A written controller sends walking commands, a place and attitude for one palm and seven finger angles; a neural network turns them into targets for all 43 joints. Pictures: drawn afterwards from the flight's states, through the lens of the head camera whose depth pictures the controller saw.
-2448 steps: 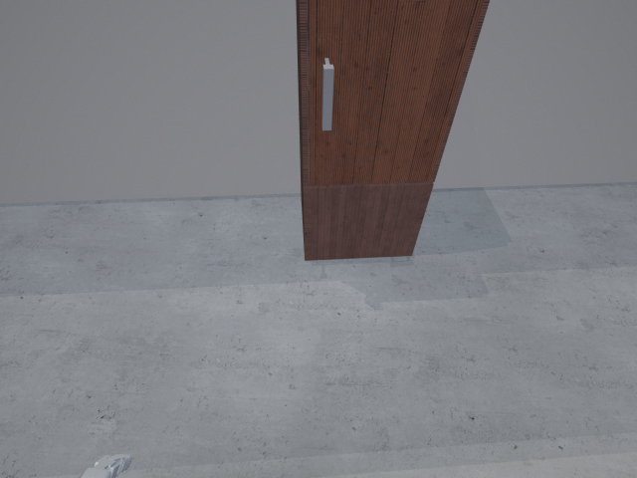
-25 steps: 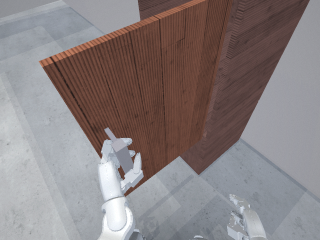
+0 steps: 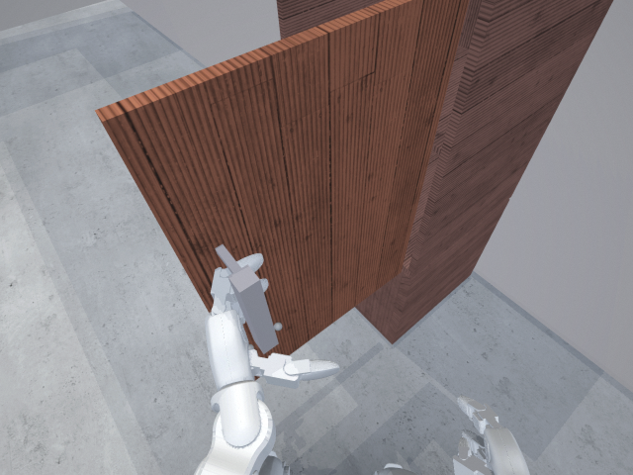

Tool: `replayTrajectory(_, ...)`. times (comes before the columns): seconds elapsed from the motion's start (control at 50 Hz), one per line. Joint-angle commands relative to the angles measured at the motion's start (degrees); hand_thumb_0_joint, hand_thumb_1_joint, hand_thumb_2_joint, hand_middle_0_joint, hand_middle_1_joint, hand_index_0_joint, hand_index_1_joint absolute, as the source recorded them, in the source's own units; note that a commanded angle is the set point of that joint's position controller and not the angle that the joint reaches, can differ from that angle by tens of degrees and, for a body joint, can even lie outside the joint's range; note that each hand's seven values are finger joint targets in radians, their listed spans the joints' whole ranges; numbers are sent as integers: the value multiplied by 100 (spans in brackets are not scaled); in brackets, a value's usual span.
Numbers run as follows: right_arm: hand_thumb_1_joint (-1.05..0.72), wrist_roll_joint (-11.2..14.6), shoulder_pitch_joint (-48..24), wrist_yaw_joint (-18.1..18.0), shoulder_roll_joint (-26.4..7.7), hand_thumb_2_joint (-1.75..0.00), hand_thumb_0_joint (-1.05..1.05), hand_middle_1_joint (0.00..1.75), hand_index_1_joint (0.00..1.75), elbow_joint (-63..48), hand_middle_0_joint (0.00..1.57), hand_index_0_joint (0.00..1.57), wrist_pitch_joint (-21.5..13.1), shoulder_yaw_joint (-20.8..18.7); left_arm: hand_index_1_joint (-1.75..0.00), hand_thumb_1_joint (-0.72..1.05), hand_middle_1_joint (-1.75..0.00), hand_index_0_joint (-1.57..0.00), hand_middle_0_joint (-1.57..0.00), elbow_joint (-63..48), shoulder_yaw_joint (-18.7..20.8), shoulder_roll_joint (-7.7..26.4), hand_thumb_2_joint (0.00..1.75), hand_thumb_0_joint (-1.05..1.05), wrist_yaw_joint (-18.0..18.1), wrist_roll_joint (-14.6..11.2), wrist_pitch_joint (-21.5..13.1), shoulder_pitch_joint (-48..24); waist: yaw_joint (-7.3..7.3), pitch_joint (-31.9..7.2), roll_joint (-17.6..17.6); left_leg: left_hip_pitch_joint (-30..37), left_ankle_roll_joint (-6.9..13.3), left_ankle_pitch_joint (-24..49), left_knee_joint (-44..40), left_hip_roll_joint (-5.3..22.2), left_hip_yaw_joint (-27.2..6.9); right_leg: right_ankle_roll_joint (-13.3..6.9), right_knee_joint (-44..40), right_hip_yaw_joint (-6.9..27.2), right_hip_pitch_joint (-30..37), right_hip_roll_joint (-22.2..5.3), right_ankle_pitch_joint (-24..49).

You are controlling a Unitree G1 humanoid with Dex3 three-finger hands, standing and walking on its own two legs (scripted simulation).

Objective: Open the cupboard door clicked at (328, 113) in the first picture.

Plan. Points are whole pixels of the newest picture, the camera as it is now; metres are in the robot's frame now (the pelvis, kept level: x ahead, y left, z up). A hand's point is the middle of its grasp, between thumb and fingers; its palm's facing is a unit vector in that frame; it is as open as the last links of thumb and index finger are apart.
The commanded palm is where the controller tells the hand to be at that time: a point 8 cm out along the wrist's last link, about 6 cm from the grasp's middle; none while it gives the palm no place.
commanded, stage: open thumb and fingers to let go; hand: left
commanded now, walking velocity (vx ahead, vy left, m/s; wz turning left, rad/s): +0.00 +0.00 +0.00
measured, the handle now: (247, 301) +0.32 +0.11 +0.05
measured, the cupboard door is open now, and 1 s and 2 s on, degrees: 88 91 91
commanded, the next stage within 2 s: slide the hand sideways off the handle in 0.12 s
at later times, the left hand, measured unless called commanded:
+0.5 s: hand (273, 361) +0.24 +0.06 +0.06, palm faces -0.17 -0.98 +0.05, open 16.2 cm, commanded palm +0.22 +0.11 +0.05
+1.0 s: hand (235, 393) +0.21 +0.10 +0.06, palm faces -0.10 -1.00 +0.01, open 16.0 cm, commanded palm +0.17 +0.16 +0.05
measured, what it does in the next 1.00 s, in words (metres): stands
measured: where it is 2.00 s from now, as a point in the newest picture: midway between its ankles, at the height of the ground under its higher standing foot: outside the picture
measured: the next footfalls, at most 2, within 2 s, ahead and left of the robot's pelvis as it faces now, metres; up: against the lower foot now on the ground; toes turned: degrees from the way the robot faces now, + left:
none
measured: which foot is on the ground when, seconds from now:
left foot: down 0.00-1.00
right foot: down 0.00-1.00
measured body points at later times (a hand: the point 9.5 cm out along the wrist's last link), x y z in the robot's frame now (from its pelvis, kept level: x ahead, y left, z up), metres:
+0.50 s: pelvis -0.01 +0.02 +0.00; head +0.04 +0.00 +0.45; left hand +0.24 +0.12 +0.06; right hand +0.17 -0.20 -0.09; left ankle +0.03 +0.14 -0.67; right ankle +0.00 -0.09 -0.67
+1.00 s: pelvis +0.00 +0.03 -0.01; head +0.06 +0.01 +0.43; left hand +0.21 +0.15 +0.06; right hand +0.19 -0.19 -0.09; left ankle +0.03 +0.14 -0.67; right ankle +0.00 -0.09 -0.67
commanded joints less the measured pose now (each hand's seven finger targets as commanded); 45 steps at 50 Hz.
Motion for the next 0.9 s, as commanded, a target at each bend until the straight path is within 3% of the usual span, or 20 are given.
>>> replayTrajectory(0.0, -90, -1, -450, 0, -442, -90, 0, 30, 30, -954, 20, 20, -278, -126, -50, -50, -50, -18, -18, -1215, -97, -696, 30, 0, 51, 85, -299, -841, -85, -1283, -730, 789, 271, 989, -584, -255, 31, 175, -1228, 402, 774, 59, 1580)
replayTrajectory(0.02, -90, -4, -451, 5, -454, -90, 0, 30, 30, -975, 20, 20, -273, -135, -45, -50, -45, -18, -18, -1266, -54, -649, 30, 0, 65, 90, -282, -794, -38, -1336, -652, 774, 267, 1032, -593, -259, 16, 143, -1204, 393, 835, 75, 1582)
replayTrajectory(0.08, -90, -5, -502, 18, -440, -90, 0, 30, 30, -964, 20, 20, -268, -107, -30, -50, -30, -15, -15, -1214, -107, -763, 30, 0, 86, 78, -247, -924, -86, -1136, -656, 769, 266, 916, -609, -254, 15, 152, -1225, 350, 672, 81, 1380)
replayTrajectory(0.1, -90, 0, -498, 17, -438, -90, 0, 30, 30, -955, 20, 20, -266, -104, -30, -50, -30, -15, -15, -1129, -76, -739, 30, 0, 96, 83, -244, -930, -104, -1075, -768, 751, 265, 843, -610, -249, 9, 158, -1263, 356, 631, 81, 1260)
replayTrajectory(0.2, -90, -4, -555, 34, -434, -90, 0, 30, 30, -953, 20, 20, -255, -89, -30, -50, -30, -15, -15, -1117, -93, -792, 30, 0, 130, 85, -211, -1094, -92, -1104, -684, 766, 264, 792, -611, -253, -1, 139, -1221, 314, 554, 105, 1126)
replayTrajectory(0.22, -90, 18, -159, 71, -691, -90, 0, 30, 30, -779, 20, 20, -271, -75, -30, -50, -30, -15, -15, -1084, -1154, -9, 30, 0, -1057, 692, -481, -1255, -660, -560, -952, 649, 383, 822, -457, -255, 6, 176, -1120, 472, 171, 59, 1574)
replayTrajectory(0.24, -90, 63, -122, 39, -668, -90, 0, 30, 30, -961, 20, 20, -263, -165, -30, -50, -30, -15, -15, -1574, -642, 448, 30, 0, -1731, 455, -749, -1476, -388, -1185, -590, 687, 396, 884, -416, -268, 17, 124, -1011, 547, 468, 10, 1724)
replayTrajectory(0.26, -90, 89, -145, -1, -673, -90, 0, 30, 30, -1021, 20, 20, -247, -163, -30, -50, -30, -15, -15, -1650, -598, 628, 30, 0, -2154, 371, -871, -1378, -297, -1472, -431, 805, 417, 1029, -396, -283, 35, 98, -934, 602, 649, 3, 1960)
replayTrajectory(0.3, -90, 175, -128, -30, -655, -90, 0, 30, 30, -1138, 20, 20, -319, -144, -30, -50, -30, -15, -15, -1730, -724, 553, 30, 0, -2868, 76, -968, -1209, -343, -1477, -344, 893, 412, 1025, -403, -276, 21, 103, -912, 572, 630, 1, 1949)
replayTrajectory(0.32, -90, 247, -104, -28, -668, -90, 0, 30, 30, -1241, 20, 20, -349, -132, -30, -50, -30, -15, -15, -1802, -787, 436, 30, 0, -3197, -197, -918, -1076, -346, -1456, -265, 950, 412, 1014, -448, -274, -1, 78, -945, 546, 661, 20, 1868)
replayTrajectory(0.36, -90, 368, -180, -80, -642, -90, 0, 30, 30, -1385, 20, 20, -413, -95, -30, -50, -30, -15, -15, -1835, -592, 233, 30, 0, -3440, -802, -747, -822, -289, -1271, -366, 964, 379, 744, -557, -270, -20, 115, -1104, 472, 642, 77, 1452)
replayTrajectory(0.4, -90, 442, -241, -116, -676, -90, 0, 30, 30, -1520, 20, 20, -434, -72, -30, -50, -30, -15, -15, -1817, -282, 192, 30, 0, -3352, -1156, -508, -340, -176, -1033, -697, 895, 338, 483, -718, -254, -54, 141, -1239, 364, 635, 116, 958)
replayTrajectory(0.44, -90, 424, -270, -102, -676, -90, 0, 30, 30, -1582, 20, 20, -467, -81, -30, -50, -30, -15, -15, -1991, -83, 223, 30, 0, -3055, -1154, -432, -201, -99, -1044, -727, 899, 327, 567, -729, -255, -82, 135, -1117, 291, 583, 125, 963)
replayTrajectory(0.5, -90, 350, -164, -3, -657, -90, 0, 30, 30, -1696, 20, 20, -417, -106, -30, -50, -30, -15, -15, -2122, 53, 387, 30, 0, -2609, -758, -470, 487, 1, -984, -834, 755, 306, 728, -690, -230, -64, 111, -872, 227, 497, 125, 1119)
replayTrajectory(0.56, -90, 286, -111, 83, -635, -90, 0, 30, 30, -1743, 20, 20, -346, -124, -30, -50, -30, -15, -15, -2335, 108, 614, 30, 0, -2414, -393, -599, 608, 15, -985, -621, 636, 303, 793, -578, -225, -52, 71, -684, 267, 375, 118, 1186)
replayTrajectory(0.66, -90, 306, -112, 96, -636, -90, 0, 30, 30, -1875, 20, 20, -247, -119, -30, -50, -30, -15, -15, -2653, 65, 741, 30, 0, -2554, -329, -670, 999, -29, -902, -360, 558, 295, 629, -524, -205, -16, 60, -654, 295, 249, 145, 1059)
replayTrajectory(0.74, -90, 336, -109, 16, -654, -90, 0, 30, 30, -1935, 20, 20, -239, -104, -30, -50, -30, -15, -15, -2977, 255, 873, 30, 0, -2733, -591, -640, 1177, -20, -974, -294, 585, 296, 606, -512, -210, -36, 67, -666, 286, 305, 186, 1038)
replayTrajectory(0.76, -90, 346, -101, 1, -647, -90, 0, 30, 30, -1941, 20, 20, -254, -90, -30, -50, -30, -15, -15, -3044, 191, 810, 30, 0, -2790, -663, -632, 1175, -75, -950, -272, 592, 305, 609, -491, -218, -45, 81, -669, 277, 279, 191, 1071)
replayTrajectory(0.88, -90, 371, -20, -57, -660, -90, 0, 30, 30, -1963, 20, 20, -293, -122, -30, -50, -30, -15, -15, -3108, 610, 1009, 30, 0, -2987, -935, -643, 1932, 32, -1077, -594, 502, 293, 913, -392, -228, -32, 109, -581, 255, 478, 226, 1466)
